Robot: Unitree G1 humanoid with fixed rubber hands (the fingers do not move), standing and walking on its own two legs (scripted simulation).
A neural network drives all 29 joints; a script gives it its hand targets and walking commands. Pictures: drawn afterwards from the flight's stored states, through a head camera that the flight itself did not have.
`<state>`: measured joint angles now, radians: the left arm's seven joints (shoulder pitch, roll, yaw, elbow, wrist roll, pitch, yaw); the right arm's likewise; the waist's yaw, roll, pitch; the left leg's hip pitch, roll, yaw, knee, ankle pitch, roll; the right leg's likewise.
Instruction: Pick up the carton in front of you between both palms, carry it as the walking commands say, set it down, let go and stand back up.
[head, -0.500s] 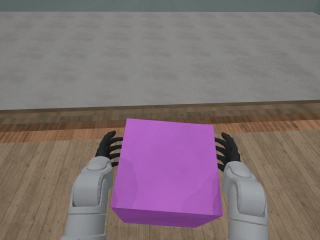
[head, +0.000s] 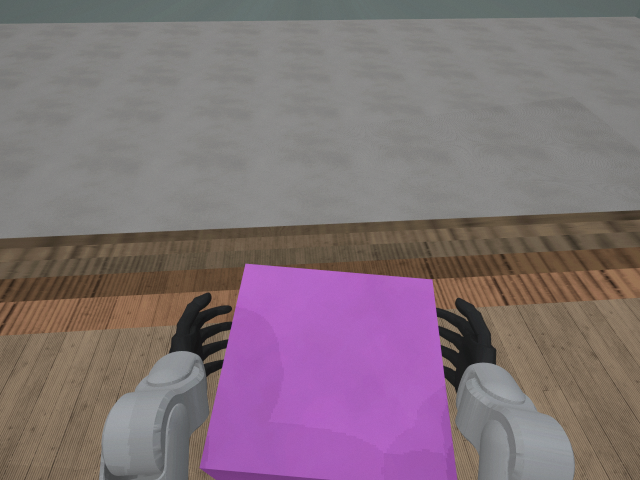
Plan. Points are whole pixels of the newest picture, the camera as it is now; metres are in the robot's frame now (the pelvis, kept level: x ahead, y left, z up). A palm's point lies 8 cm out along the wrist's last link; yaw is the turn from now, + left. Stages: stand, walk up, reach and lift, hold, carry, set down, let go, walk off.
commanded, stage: carry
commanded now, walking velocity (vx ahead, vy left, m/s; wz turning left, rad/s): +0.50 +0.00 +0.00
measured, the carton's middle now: (326, 396) +0.23 +0.00 +0.01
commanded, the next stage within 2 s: none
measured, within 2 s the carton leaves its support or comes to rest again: neither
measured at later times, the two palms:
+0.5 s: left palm (236, 188) +0.57 +0.16 +0.07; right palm (411, 197) +0.55 -0.14 +0.08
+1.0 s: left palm (274, 83) +0.96 +0.13 +0.09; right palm (401, 89) +0.97 -0.18 +0.08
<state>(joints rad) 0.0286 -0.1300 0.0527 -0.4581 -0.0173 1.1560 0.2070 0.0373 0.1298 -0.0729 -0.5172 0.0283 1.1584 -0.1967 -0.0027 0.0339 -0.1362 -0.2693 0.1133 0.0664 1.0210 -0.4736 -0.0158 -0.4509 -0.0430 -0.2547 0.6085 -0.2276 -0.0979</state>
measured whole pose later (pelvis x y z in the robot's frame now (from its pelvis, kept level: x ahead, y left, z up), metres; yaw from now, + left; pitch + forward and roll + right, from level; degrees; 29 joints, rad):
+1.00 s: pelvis +0.62 -0.02 -0.01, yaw -2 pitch +4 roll +0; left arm -0.51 -0.15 0.26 0.00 0.05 0.97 0.21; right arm -0.49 0.10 -0.27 -0.01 -0.07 0.96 -0.21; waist 0.05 0.03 0.00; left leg -0.29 0.01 0.05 1.14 -0.51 0.02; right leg -0.56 0.01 -0.15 0.71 -0.22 -0.11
